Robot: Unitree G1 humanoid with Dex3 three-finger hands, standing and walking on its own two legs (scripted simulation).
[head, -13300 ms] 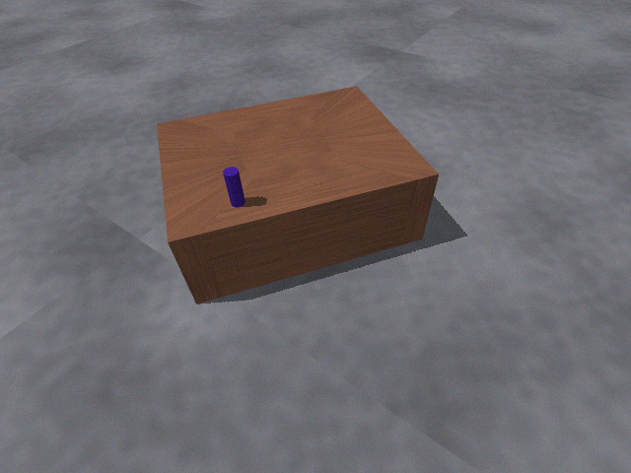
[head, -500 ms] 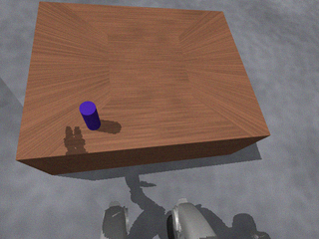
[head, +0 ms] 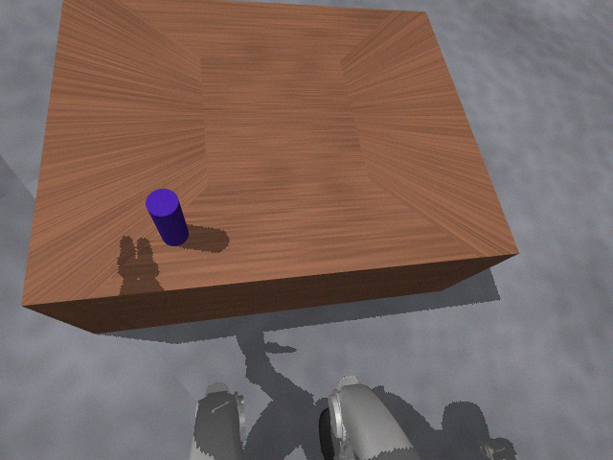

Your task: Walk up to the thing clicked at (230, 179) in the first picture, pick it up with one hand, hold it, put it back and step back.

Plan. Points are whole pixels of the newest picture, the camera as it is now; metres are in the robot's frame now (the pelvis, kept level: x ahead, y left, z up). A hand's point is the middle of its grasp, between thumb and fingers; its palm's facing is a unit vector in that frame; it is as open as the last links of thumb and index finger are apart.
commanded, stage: go down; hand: left
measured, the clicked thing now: (169, 219) +0.52 +0.19 -0.22
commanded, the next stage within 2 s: none
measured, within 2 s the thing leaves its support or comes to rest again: neither
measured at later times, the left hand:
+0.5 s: hand out of the picture +0.45 +0.39 +0.07, palm faces +0.19 -0.98 +0.00, open 17.0 cm
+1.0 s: hand out of the picture +0.45 +0.39 +0.07, palm faces +0.19 -0.98 +0.01, open 17.1 cm
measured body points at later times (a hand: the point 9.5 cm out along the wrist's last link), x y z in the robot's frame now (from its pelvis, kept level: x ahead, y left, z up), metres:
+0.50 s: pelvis +0.00 +0.00 +0.00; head +0.17 +0.06 +0.40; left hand +0.43 +0.44 +0.07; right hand +0.06 -0.27 -0.09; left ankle +0.03 +0.11 -0.62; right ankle +0.02 -0.16 -0.62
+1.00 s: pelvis +0.00 +0.00 +0.00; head +0.18 +0.06 +0.40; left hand +0.44 +0.44 +0.07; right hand +0.06 -0.27 -0.09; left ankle +0.03 +0.11 -0.62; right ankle +0.02 -0.16 -0.62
